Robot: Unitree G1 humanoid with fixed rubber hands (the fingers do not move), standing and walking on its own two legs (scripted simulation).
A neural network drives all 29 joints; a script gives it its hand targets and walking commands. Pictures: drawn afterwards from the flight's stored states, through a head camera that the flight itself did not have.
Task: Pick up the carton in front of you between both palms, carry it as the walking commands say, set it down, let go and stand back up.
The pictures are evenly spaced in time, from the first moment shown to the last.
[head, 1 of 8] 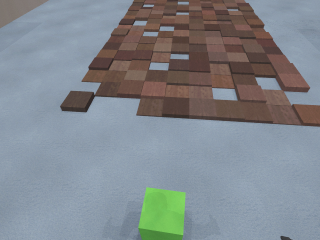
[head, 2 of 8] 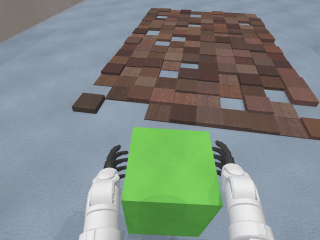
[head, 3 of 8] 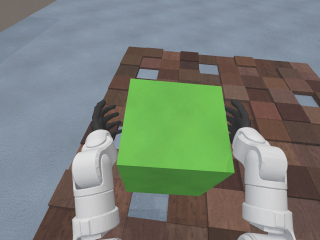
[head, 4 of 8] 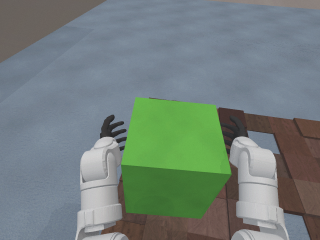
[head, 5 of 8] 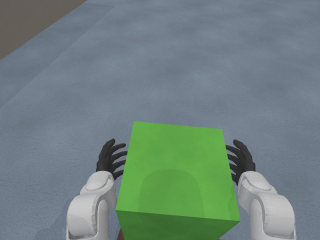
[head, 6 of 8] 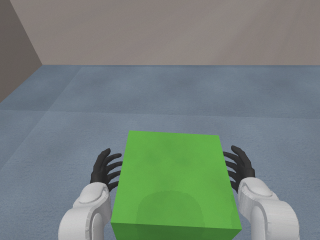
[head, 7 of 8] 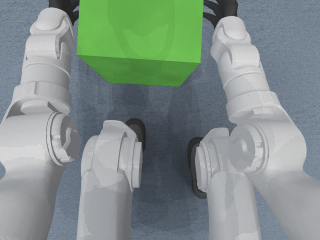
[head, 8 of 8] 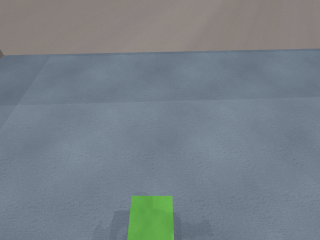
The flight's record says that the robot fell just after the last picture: no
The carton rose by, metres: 0.75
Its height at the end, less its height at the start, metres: +0.00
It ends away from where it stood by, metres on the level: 7.80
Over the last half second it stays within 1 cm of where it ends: yes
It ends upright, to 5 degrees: yes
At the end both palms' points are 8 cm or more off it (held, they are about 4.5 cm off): yes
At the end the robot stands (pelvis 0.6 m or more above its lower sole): yes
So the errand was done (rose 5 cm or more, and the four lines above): yes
